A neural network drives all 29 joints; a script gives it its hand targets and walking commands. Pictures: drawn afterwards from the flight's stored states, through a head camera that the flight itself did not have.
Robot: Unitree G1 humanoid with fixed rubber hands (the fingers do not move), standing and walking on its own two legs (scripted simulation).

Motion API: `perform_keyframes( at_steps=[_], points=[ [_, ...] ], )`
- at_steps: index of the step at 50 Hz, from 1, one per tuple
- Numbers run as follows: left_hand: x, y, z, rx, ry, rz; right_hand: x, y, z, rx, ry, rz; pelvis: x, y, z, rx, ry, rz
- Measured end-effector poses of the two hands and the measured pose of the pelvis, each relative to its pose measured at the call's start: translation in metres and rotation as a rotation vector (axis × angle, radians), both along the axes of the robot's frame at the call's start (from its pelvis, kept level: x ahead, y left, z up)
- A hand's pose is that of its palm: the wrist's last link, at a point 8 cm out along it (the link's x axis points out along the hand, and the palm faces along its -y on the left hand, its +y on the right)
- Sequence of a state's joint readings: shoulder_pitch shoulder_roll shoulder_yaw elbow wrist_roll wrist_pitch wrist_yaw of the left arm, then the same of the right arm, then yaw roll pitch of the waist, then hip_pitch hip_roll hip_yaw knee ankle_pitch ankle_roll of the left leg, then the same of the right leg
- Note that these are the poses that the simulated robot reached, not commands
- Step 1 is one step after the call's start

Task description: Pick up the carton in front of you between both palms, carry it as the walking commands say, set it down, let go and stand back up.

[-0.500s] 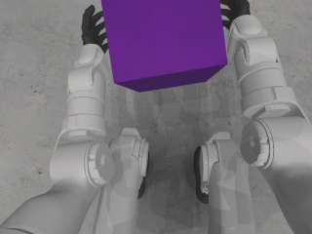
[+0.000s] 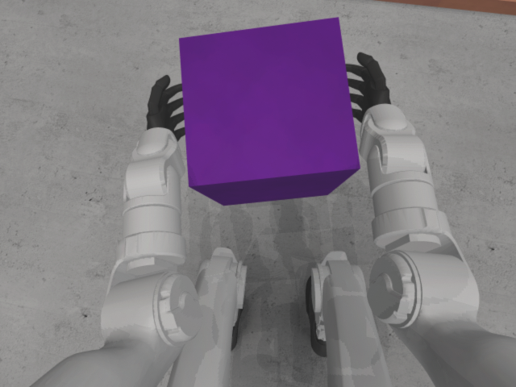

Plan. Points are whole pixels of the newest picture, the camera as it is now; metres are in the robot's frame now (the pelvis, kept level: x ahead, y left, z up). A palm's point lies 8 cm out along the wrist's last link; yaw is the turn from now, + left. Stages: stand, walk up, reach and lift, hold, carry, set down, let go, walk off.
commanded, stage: reach and lift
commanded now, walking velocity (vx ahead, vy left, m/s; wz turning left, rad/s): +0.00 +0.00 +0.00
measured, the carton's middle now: (268, 132) +0.50 +0.02 -0.12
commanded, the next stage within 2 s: none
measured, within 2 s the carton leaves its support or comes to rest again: neither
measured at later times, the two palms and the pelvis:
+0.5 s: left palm (105, 107) +0.43 +0.16 +0.11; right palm (444, 89) +0.45 -0.14 +0.11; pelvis +0.05 +0.00 +0.14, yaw -1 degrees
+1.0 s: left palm out of the picture +0.39 +0.16 +0.26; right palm out of the picture +0.39 -0.14 +0.26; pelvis +0.09 +0.01 +0.25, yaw -1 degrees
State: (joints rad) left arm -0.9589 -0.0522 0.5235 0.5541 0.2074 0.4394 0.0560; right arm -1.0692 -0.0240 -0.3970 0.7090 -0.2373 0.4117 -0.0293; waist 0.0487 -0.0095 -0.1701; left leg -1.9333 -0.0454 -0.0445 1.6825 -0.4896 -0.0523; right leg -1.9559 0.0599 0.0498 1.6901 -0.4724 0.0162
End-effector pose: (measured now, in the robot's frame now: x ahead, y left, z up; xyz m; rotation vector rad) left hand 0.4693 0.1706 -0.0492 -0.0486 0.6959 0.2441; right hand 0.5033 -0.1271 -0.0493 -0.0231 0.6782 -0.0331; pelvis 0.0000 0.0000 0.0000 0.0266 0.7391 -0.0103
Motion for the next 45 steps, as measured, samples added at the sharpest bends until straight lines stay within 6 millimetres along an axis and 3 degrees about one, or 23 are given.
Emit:
perform_keyframes(
  at_steps=[14,33,45],
  points=[
    [-0.023,-0.003,0.095,-0.01,0.004,-0.022,-0.032,-0.004,0.095,0.013,0.006,-0.038,0.027,-0.003,0.078,-0.005,-0.114,-0.004],
    [-0.053,-0.009,0.208,-0.017,0.003,-0.069,-0.077,-0.011,0.209,0.014,0.005,-0.091,0.062,0.003,0.182,-0.022,-0.351,0.002],
    [-0.072,-0.013,0.279,-0.016,-0.013,-0.099,-0.103,-0.015,0.28,0.011,-0.011,-0.115,0.083,0.007,0.234,-0.03,-0.558,0.003]
  ],
)
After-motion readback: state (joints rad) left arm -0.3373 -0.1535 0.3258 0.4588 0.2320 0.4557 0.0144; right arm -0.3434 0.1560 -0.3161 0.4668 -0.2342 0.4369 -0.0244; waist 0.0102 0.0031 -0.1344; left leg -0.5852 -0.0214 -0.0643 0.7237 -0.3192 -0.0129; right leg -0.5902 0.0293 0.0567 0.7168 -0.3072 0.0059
